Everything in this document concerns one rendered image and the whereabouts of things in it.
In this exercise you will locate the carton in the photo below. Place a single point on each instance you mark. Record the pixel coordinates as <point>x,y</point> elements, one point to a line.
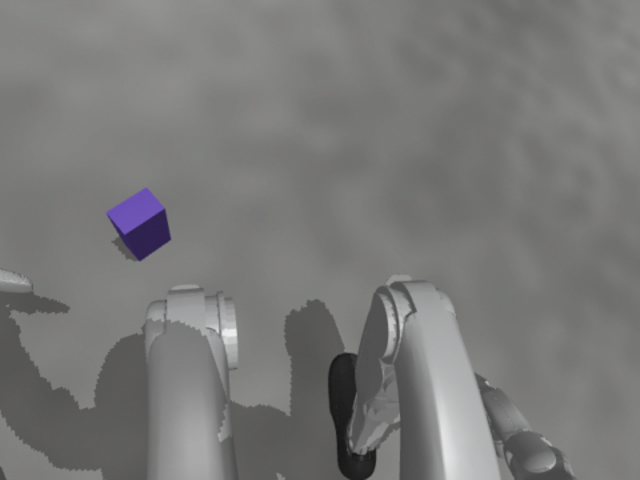
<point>141,222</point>

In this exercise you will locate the right robot foot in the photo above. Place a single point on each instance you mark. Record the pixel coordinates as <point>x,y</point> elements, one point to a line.
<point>342,392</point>

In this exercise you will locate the right robot hand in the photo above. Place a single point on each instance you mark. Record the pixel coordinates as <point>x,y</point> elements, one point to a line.
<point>504,417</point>

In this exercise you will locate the right robot arm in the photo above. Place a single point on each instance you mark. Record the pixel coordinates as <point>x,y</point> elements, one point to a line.
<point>530,456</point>

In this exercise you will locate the left robot hand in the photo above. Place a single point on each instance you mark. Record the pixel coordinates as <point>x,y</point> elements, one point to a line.
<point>12,282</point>

